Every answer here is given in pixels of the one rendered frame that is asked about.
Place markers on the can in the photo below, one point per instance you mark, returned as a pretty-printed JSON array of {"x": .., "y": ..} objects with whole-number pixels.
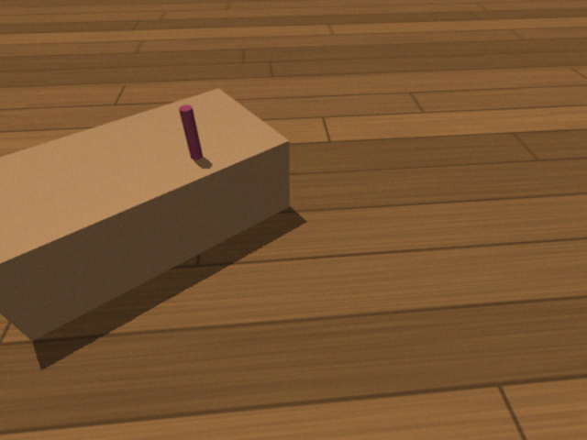
[{"x": 190, "y": 130}]

